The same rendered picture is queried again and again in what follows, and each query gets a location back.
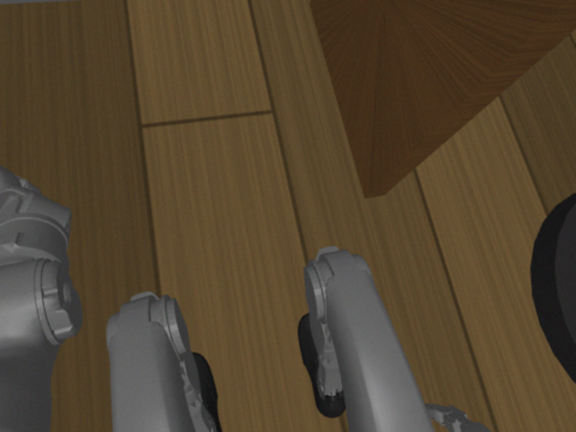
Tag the left robot arm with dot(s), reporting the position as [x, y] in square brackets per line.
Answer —
[39, 307]

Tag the right robot hand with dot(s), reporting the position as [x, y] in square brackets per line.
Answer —
[454, 419]

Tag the right robot foot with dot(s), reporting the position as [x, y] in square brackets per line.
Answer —
[328, 406]

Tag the left robot hand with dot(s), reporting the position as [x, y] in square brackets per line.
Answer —
[7, 178]

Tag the left robot foot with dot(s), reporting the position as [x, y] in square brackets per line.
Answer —
[208, 390]

